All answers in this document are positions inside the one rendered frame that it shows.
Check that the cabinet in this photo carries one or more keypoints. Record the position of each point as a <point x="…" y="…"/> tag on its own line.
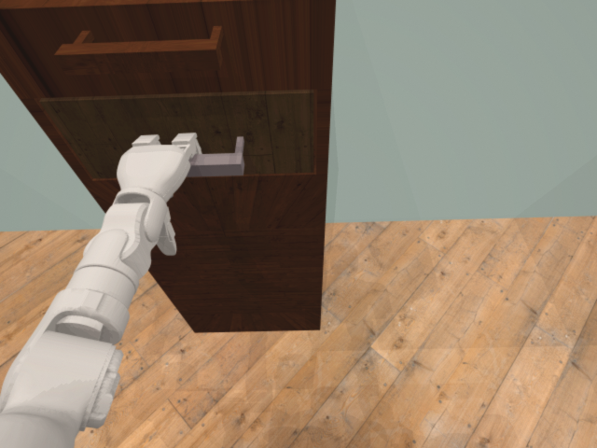
<point x="249" y="248"/>

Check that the drawer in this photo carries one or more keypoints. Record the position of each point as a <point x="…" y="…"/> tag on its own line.
<point x="277" y="126"/>

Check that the robot left upper arm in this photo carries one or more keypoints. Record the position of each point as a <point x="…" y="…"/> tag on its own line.
<point x="67" y="383"/>

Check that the handle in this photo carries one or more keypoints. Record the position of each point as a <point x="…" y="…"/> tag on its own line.
<point x="222" y="164"/>
<point x="140" y="57"/>

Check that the robot left hand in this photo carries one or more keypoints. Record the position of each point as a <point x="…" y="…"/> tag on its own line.
<point x="161" y="169"/>

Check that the robot left forearm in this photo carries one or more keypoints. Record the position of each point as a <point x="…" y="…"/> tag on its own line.
<point x="96" y="301"/>

